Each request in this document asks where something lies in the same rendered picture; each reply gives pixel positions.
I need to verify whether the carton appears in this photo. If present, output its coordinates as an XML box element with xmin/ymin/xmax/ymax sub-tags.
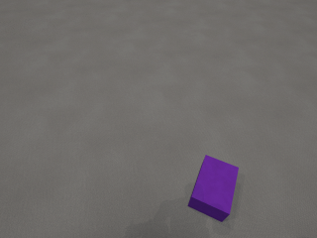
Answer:
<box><xmin>187</xmin><ymin>155</ymin><xmax>239</xmax><ymax>222</ymax></box>

